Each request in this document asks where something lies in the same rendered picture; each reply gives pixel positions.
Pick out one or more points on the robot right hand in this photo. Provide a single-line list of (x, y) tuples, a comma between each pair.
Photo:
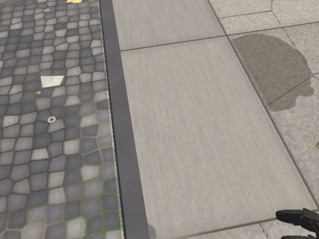
[(305, 218)]

